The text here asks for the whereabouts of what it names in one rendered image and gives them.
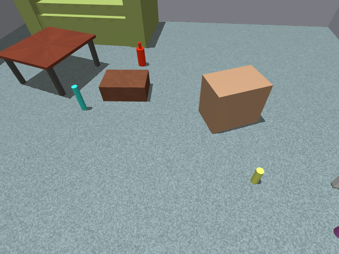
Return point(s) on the sofa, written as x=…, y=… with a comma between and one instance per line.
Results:
x=114, y=22

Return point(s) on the coffee table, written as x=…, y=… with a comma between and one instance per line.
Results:
x=47, y=48

